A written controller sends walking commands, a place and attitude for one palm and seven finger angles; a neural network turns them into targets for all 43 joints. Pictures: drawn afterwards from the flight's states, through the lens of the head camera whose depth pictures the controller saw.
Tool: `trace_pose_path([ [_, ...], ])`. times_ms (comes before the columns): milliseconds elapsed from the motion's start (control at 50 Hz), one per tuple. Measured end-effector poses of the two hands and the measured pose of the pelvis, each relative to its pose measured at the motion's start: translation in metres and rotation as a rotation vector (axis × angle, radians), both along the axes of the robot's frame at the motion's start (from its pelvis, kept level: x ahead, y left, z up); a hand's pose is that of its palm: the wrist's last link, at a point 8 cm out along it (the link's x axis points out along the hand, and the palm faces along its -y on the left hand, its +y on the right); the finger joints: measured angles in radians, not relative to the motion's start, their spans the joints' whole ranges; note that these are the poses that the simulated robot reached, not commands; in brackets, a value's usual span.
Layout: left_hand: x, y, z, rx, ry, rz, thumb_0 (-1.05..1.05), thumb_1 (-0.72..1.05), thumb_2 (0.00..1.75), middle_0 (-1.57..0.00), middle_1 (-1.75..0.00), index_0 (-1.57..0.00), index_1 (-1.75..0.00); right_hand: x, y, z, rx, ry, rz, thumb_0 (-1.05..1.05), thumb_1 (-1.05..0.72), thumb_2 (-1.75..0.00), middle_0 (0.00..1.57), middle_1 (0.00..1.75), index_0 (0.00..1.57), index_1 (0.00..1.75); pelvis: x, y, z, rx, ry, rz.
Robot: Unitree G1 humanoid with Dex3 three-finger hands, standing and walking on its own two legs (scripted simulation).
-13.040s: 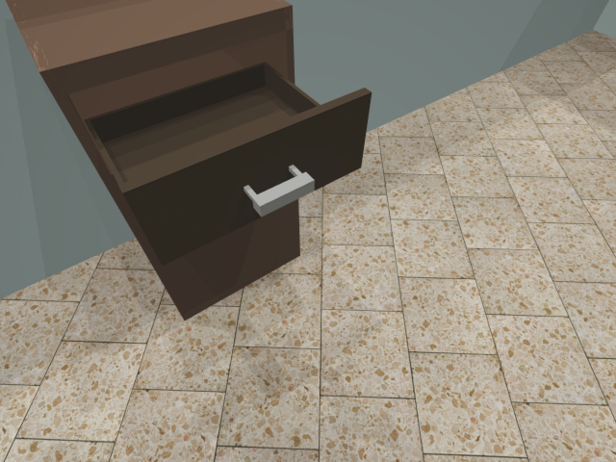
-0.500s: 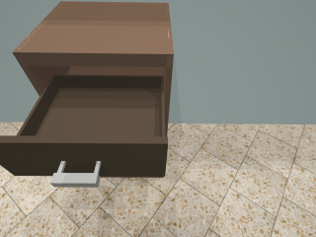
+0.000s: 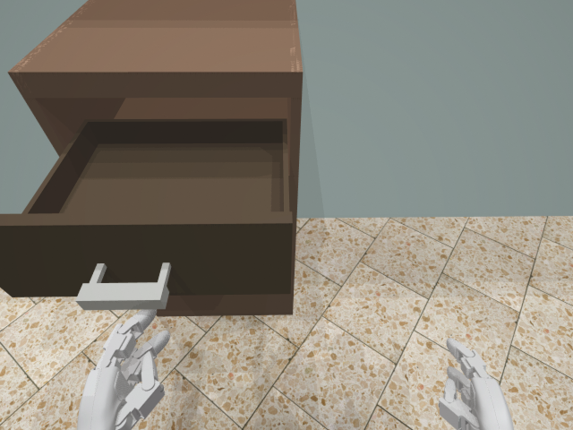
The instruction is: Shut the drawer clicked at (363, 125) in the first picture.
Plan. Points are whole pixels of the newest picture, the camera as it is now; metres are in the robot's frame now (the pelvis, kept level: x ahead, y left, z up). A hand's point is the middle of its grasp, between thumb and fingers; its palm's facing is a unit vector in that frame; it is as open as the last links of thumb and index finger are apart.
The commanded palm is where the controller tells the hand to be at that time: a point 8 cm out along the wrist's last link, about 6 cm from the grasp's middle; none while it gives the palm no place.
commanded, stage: raise the hand and make a fist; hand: left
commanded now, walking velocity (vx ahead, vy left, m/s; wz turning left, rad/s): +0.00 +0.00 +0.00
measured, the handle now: (128, 282) +0.30 +0.24 +0.05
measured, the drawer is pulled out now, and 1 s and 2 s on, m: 0.30 0.30 0.30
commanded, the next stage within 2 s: bring the fist close to the handle in 1.60 s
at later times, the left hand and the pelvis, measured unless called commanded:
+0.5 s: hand (128, 397) +0.16 +0.19 +0.06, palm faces +0.08 -0.99 -0.07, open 4.0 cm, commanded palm +0.10 +0.23 +0.07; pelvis -0.01 +0.00 -0.01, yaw +2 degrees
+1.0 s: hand (98, 404) +0.14 +0.19 +0.12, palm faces +0.09 -0.99 -0.08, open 3.1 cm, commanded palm +0.08 +0.23 +0.13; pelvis +0.00 +0.02 +0.00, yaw +2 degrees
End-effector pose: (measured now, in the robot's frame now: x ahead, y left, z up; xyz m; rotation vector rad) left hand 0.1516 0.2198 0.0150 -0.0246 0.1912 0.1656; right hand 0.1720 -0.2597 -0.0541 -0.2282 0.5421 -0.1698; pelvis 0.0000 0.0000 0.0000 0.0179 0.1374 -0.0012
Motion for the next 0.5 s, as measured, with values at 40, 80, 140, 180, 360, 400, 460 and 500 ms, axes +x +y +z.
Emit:
trace_pose_path([
  [40,-0.016,-0.008,0.000,0.020,-0.082,-0.062,0.01,0.93,0.90,-0.37,-0.49,-0.30,-0.47,0.020,0.001,0.007,-0.026,-0.075,0.047,0.01,-0.91,-0.90,0.20,0.30,0.20,0.29,-0.005,-0.003,-0.012,-0.003,0.021,0.001],
  [80,-0.030,-0.011,0.004,0.051,-0.156,-0.089,0.01,0.92,0.90,-0.41,-0.53,-0.35,-0.51,0.036,0.005,0.009,-0.038,-0.125,0.086,0.01,-0.91,-0.90,0.20,0.30,0.20,0.29,-0.010,-0.005,-0.023,-0.010,0.032,0.009],
  [140,-0.043,-0.007,0.009,0.070,-0.209,-0.060,0.01,0.91,0.90,-0.47,-0.59,-0.44,-0.58,0.051,0.018,0.004,-0.023,-0.154,0.133,0.01,-0.91,-0.90,0.20,0.30,0.20,0.29,-0.016,-0.008,-0.035,-0.023,0.033,0.031],
  [180,-0.043,-0.004,0.011,0.071,-0.209,-0.041,0.01,0.91,0.90,-0.51,-0.64,-0.49,-0.63,0.054,0.030,-0.003,-0.001,-0.150,0.161,0.01,-0.91,-0.90,0.20,0.30,0.20,0.29,-0.019,-0.009,-0.038,-0.029,0.034,0.044],
  [360,-0.018,0.002,0.034,0.079,-0.131,-0.111,0.01,0.90,0.90,-0.69,-0.83,-0.69,-0.83,0.011,0.062,-0.032,0.127,0.017,0.123,0.01,-0.90,-0.90,0.21,0.30,0.21,0.30,-0.014,-0.010,-0.024,-0.036,0.022,0.047],
  [400,-0.015,0.007,0.038,0.083,-0.112,-0.109,0.01,0.90,0.90,-0.73,-0.87,-0.73,-0.87,-0.002,0.059,-0.036,0.131,0.057,0.091,0.01,-0.90,-0.90,0.21,0.30,0.21,0.30,-0.011,-0.009,-0.020,-0.035,0.017,0.042],
  [460,-0.015,0.014,0.044,0.087,-0.099,-0.096,0.01,0.90,0.90,-0.79,-0.94,-0.79,-0.94,-0.016,0.049,-0.039,0.117,0.096,0.047,0.01,-0.90,-0.90,0.21,0.30,0.21,0.30,-0.008,-0.005,-0.015,-0.033,0.013,0.037],
  [500,-0.018,0.019,0.048,0.093,-0.098,-0.089,0.01,0.90,0.90,-0.83,-0.98,-0.83,-0.98,-0.022,0.041,-0.038,0.097,0.111,0.024,0.02,-0.90,-0.90,0.21,0.30,0.21,0.30,-0.006,-0.003,-0.013,-0.032,0.010,0.034],
])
